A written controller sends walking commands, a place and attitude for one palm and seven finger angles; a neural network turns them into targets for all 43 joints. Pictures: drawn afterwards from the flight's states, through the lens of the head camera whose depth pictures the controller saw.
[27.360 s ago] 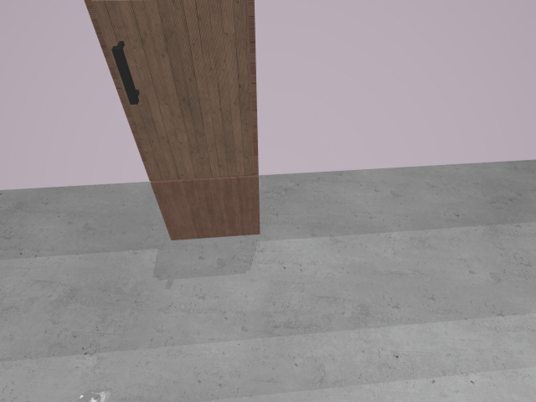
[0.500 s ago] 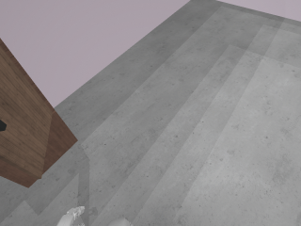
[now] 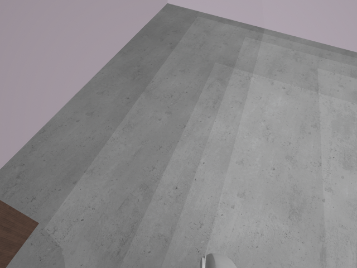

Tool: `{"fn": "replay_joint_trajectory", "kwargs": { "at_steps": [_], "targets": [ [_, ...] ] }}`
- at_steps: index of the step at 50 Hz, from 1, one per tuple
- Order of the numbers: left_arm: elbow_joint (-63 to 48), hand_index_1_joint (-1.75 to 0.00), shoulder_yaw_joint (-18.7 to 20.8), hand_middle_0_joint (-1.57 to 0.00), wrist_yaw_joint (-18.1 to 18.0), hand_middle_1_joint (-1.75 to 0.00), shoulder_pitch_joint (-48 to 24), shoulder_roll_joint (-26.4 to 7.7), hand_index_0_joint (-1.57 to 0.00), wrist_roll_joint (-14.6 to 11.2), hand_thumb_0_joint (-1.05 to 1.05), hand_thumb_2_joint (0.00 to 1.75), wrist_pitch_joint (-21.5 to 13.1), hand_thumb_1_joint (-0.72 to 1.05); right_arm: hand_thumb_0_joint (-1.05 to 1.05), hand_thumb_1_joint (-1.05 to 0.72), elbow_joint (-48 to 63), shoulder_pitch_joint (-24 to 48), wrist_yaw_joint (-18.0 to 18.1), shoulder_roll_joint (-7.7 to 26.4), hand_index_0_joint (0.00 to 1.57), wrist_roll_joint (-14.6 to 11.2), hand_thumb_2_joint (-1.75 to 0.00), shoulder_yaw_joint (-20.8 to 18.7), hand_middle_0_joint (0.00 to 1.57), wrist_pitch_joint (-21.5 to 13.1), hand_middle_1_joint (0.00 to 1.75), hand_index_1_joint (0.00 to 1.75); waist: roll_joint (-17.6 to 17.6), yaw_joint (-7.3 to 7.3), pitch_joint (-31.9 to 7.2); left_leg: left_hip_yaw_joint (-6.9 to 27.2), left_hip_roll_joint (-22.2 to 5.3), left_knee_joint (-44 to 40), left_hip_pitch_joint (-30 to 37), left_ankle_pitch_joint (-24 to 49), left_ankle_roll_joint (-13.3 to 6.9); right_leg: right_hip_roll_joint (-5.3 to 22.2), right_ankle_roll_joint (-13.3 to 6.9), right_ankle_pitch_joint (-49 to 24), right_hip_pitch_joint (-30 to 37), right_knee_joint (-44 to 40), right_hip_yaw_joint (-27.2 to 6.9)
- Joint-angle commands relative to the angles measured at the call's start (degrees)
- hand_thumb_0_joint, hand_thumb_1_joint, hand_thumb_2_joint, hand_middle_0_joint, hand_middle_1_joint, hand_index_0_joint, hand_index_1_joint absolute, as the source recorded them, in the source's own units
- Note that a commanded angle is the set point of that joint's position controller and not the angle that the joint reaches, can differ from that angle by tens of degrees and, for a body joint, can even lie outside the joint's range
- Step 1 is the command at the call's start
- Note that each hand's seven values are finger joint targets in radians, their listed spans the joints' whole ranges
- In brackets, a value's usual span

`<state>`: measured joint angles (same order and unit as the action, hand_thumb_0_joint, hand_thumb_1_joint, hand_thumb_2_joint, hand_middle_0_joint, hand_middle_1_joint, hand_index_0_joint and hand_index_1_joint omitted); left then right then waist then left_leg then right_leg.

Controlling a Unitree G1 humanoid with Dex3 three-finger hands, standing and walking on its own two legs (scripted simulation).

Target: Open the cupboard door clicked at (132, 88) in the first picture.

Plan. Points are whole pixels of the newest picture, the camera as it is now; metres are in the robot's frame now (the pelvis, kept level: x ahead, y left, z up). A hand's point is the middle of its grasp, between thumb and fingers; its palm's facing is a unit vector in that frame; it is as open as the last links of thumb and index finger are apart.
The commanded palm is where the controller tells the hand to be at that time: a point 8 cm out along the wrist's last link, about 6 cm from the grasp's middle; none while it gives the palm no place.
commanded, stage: walk to a spot facing it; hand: left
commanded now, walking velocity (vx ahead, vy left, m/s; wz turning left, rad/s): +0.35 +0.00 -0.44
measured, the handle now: out of the picture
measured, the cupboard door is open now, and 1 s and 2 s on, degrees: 46 46 46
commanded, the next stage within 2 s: turn to face it in 1.10 s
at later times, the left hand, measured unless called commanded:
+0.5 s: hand (160, 180) +0.37 +0.08 -0.16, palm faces -0.15 -0.96 -0.21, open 7.1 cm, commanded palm none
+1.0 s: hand (168, 141) +0.54 +0.07 -0.19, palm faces -0.16 -0.98 -0.12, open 7.4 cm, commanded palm none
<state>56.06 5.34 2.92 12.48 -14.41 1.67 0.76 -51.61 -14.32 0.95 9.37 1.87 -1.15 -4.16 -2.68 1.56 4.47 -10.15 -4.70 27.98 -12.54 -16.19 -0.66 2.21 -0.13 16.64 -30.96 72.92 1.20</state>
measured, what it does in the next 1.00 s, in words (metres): walks ahead: right foot, then left foot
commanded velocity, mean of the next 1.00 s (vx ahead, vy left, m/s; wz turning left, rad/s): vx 0.37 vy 0.00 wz -0.20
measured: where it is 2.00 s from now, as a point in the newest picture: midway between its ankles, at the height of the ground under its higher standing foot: (214, 167)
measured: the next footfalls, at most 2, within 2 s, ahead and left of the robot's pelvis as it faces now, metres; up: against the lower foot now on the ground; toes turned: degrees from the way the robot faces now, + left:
right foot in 0.32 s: +0.26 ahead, -0.14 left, +0.00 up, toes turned -15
left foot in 0.82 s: +0.59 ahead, -0.03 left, +0.00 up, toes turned -6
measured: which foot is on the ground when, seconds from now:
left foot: down 0.00-0.32, up 0.34-0.80, down 0.82-1.00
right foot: up 0.00-0.30, down 0.32-0.84, up 0.86-1.00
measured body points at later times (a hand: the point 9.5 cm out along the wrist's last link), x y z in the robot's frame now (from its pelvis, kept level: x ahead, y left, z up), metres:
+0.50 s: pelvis +0.24 -0.08 +0.00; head +0.28 -0.10 +0.45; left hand +0.38 +0.13 -0.14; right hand +0.18 -0.30 -0.16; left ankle +0.23 +0.09 -0.65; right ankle +0.22 -0.13 -0.74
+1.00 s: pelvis +0.52 -0.09 -0.01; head +0.54 -0.08 +0.44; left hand +0.55 +0.12 -0.17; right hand +0.51 -0.33 -0.15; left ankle +0.55 -0.02 -0.74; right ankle +0.43 -0.21 -0.63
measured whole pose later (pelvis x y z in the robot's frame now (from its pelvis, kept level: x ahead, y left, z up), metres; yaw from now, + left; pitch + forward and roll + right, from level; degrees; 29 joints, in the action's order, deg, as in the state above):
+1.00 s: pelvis +0.52 -0.09 -0.01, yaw -15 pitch -1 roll +0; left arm 62.6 2.8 1.0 17.7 -8.3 1.4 -1.4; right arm -58.6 -13.0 1.4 8.7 1.3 -2.6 -4.8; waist -2.1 2.2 3.8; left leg -10.0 -0.1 29.3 -13.5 -15.2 -4.0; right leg 3.3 -1.0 15.7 -28.9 74.6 -0.5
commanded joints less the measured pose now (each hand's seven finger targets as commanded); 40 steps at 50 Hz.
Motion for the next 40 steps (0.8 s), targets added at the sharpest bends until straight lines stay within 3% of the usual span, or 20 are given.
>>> {"fn": "replay_joint_trajectory", "kwargs": {
  "at_steps": [1,6,9,10,12,13,14,15,16,17,18,20,21,23,26,28,34,37,39,40],
  "targets": [
    [-5.5,-0.30,-1.1,-0.20,0.6,-0.30,-3.2,1.8,-0.20,0.2,0.00,0.90,-1.0,0.90,0.00,-0.90,-1.3,-9.9,0.6,8.7,0.20,-0.4,-0.90,-1.8,0.20,-0.9,0.30,0.30,10.1,-2.42,-3.3,5.6,-13.2,-14.4,10.4,20.1,-3.8,3.0,0.7,-5.0,-10.2,-4.0,-0.6],
    [-8.0,-0.30,-1.9,-0.20,0.8,-0.30,-12.6,2.8,-0.20,0.2,0.00,0.90,-1.2,0.90,0.00,-0.90,-3.9,-14.4,0.4,8.3,0.20,0.1,-0.90,-1.5,0.20,-0.5,0.30,0.30,8.5,-4.31,0.4,2.1,-14.0,-15.3,12.3,22.3,-4.4,3.5,-0.1,-8.4,-10.6,-19.9,2.4],
    [-8.7,-0.30,-2.2,-0.20,0.6,-0.30,-16.6,2.6,-0.20,-0.1,0.00,0.90,-1.5,0.90,0.00,-0.90,-5.6,-16.6,0.3,8.5,0.20,0.4,-0.90,-1.3,0.20,-0.1,0.30,0.30,9.3,-5.38,2.2,-0.3,-14.5,-14.9,12.3,27.8,-4.2,1.9,-1.6,-7.7,-5.2,-29.5,4.8],
    [-8.4,-0.30,-2.1,-0.20,0.4,-0.30,-16.1,1.9,-0.20,-0.2,0.00,0.90,-1.6,0.90,0.00,-0.90,-6.2,-16.7,0.3,9.1,0.20,0.4,-0.90,-1.4,0.20,0.0,0.30,0.30,9.4,-4.85,1.8,-1.0,-15.1,-13.8,12.8,32.6,-4.1,1.1,-2.5,-6.0,-2.4,-31.4,5.5],
    [-7.3,-0.30,-1.8,-0.20,-0.1,-0.30,-11.6,0.3,-0.20,-0.2,0.00,0.90,-2.0,0.90,0.00,-0.90,-6.9,-16.6,0.3,10.4,0.20,0.3,-0.90,-1.5,0.20,0.3,0.30,0.30,9.5,-2.57,-1.2,-2.3,-15.6,-6.4,13.9,47.1,-3.6,-1.8,-4.4,-1.6,6.2,-34.3,7.3],
    [-5.4,-0.30,-1.3,-0.20,-0.3,-0.30,-5.4,-0.3,-0.20,-0.2,0.00,0.90,-2.3,0.90,0.00,-0.90,-6.7,-14.7,0.4,11.3,0.20,0.2,-0.90,-1.5,0.20,0.5,0.30,0.30,10.0,0.59,-4.1,-3.2,-15.0,-0.3,13.2,51.8,-2.8,-3.2,-5.4,-2.3,13.5,-36.2,8.1],
    [-2.4,-0.30,-0.5,-0.20,-0.7,-0.30,3.9,-2.2,-0.20,0.0,0.00,0.90,-3.0,0.90,0.00,-0.90,-6.2,-12.2,0.2,11.6,0.20,-0.3,-0.90,-1.6,0.20,0.5,0.30,0.30,7.8,5.27,-8.9,-4.7,-12.6,11.3,8.1,50.7,-1.0,-4.1,-6.4,-5.4,27.5,-40.2,7.8],
    [0.3,-0.30,1.1,-0.20,-1.5,-0.30,12.4,-7.9,-0.20,0.2,0.00,0.90,-3.6,0.90,0.00,-0.90,-5.5,-12.5,-0.6,9.6,0.20,-1.4,-0.90,-1.3,0.20,0.2,0.30,0.30,-1.9,8.63,-15.9,-6.5,-7.7,27.5,-6.2,30.6,1.1,5.9,-9.6,-5.4,45.6,-42.7,-3.8],
    [1.2,-0.30,2.5,-0.20,-2.3,-0.30,16.9,-13.1,-0.20,-0.7,0.00,0.90,-3.7,0.90,0.00,-0.90,-3.9,-13.9,-0.2,6.0,0.20,-2.1,-0.90,-1.0,0.20,0.3,0.30,0.30,-13.7,7.95,-21.8,-2.2,2.6,48.1,-22.4,-18.3,4.2,22.3,-16.1,-12.7,55.2,-50.3,-33.8],
    [0.5,-0.30,2.2,-0.20,-3.1,-0.30,13.5,-13.4,-0.20,-1.7,0.00,0.90,-3.3,0.90,0.00,-0.90,-3.0,-9.4,-0.2,8.0,0.20,-1.9,-0.90,-1.5,0.20,0.7,0.30,0.30,-7.8,6.77,-16.6,7.6,0.2,53.9,-26.5,-16.4,2.3,23.0,-16.6,-12.8,48.6,-54.5,-35.0],
    [0.2,-0.30,1.5,-0.20,-3.4,-0.30,9.1,-9.9,-0.20,-1.7,0.00,0.90,-3.4,0.90,0.00,-0.90,-3.6,-6.1,-0.4,6.8,0.20,-1.8,-0.90,-2.0,0.20,0.7,0.30,0.30,-4.5,4.78,-9.7,9.0,-2.7,53.8,-28.1,-9.7,2.2,20.4,-14.8,-16.2,41.6,-54.6,-26.9],
    [-0.6,-0.30,-0.6,-0.20,-3.5,-0.30,2.9,-4.9,-0.20,-1.7,0.00,0.90,-4.0,0.90,0.00,-0.90,-4.3,-5.6,-0.1,4.3,0.20,-1.2,-0.90,-1.7,0.20,1.3,0.30,0.30,1.0,-0.41,-2.8,9.8,-5.1,46.3,-22.6,-4.3,3.0,15.8,-11.7,-23.5,26.0,-56.3,-15.2],
    [-0.7,-0.30,-1.2,-0.20,-3.4,-0.30,1.7,-3.1,-0.20,-1.5,0.00,0.90,-4.6,0.90,0.00,-0.90,-5.3,-7.0,-0.2,3.1,0.20,-0.8,-0.90,-1.5,0.20,2.0,0.30,0.30,-0.4,-2.12,-0.9,9.2,-5.2,42.6,-19.3,-3.3,3.2,13.8,-10.6,-25.3,20.5,-58.0,-11.7],
    [0.0,-0.30,-1.3,-0.20,-3.2,-0.30,1.3,-2.5,-0.20,-1.1,0.00,0.90,-5.5,0.90,0.00,-0.90,-7.1,-11.1,-0.6,2.1,0.20,-0.5,-0.90,-1.6,0.20,2.8,0.30,0.30,-1.9,-4.53,-2.7,7.9,-4.2,36.5,-16.6,-1.6,3.7,11.2,-10.1,-25.2,19.5,-59.1,-6.8],
    [1.1,-0.30,-1.0,-0.20,-3.0,-0.30,5.2,0.4,-0.20,-1.0,0.00,0.90,-6.4,0.90,0.00,-0.90,-5.8,-6.5,-1.0,1.6,0.20,-0.4,-0.90,-2.1,0.20,2.9,0.30,0.30,-2.8,-3.32,-3.5,6.9,-3.2,30.8,-19.8,3.0,4.1,9.0,-9.4,-29.2,23.8,-59.2,-5.9],
    [2.5,-0.30,-1.5,-0.20,-3.1,-0.30,7.1,-0.2,-0.20,-1.2,0.00,0.90,-6.7,0.90,0.00,-0.90,-4.4,-1.7,-1.5,2.3,0.20,-0.6,-0.90,-2.1,0.20,2.6,0.30,0.30,-3.6,-2.17,-3.1,6.7,-2.7,27.9,-23.1,5.3,3.9,8.8,-9.2,-33.2,27.7,-58.7,-6.1],
    [5.1,-0.30,-2.2,-0.20,-3.8,-0.30,12.1,-1.4,-0.20,-0.9,0.00,0.90,-6.7,0.90,0.00,-0.90,-0.5,12.5,-2.5,3.2,0.20,-1.0,-0.90,-1.9,0.20,1.9,0.30,0.30,-3.6,0.14,2.0,5.2,-1.0,17.1,-25.8,5.8,2.3,11.0,-8.9,-40.5,33.9,-58.3,-7.0],
    [6.0,-0.30,-1.9,-0.20,-4.2,-0.30,12.2,-3.3,-0.20,-0.5,0.00,0.90,-6.6,0.90,0.00,-0.90,-0.9,12.0,-2.4,3.7,0.20,-1.0,-0.90,-2.1,0.20,1.4,0.30,0.30,-3.3,-1.52,1.1,2.1,3.0,10.5,-17.2,1.6,0.4,11.2,-8.3,-53.0,34.6,-52.9,-5.9],
    [5.8,-0.30,-1.7,-0.20,-4.2,-0.30,10.9,-4.4,-0.20,-0.9,0.00,0.90,-6.7,0.90,0.00,-0.90,-4.3,0.9,-1.4,5.6,0.20,-0.4,-0.90,-2.6,0.20,0.8,0.30,0.30,-2.6,-6.98,-4.2,-0.1,6.9,4.3,-1.6,4.8,-1.6,8.9,-6.0,-62.4,31.5,-40.4,-2.6],
    [5.2,-0.30,-1.6,-0.20,-3.9,-0.30,9.6,-4.3,-0.20,-1.4,0.00,0.90,-6.7,0.90,0.00,-0.90,-6.9,-8.4,-0.9,8.7,0.20,0.0,-0.90,-3.4,0.20,0.6,0.30,0.30,-0.8,-11.10,-9.4,4.0,2.9,3.1,14.4,11.0,-3.9,7.1,-4.3,-52.5,21.1,-28.5,-1.4]
  ]
}}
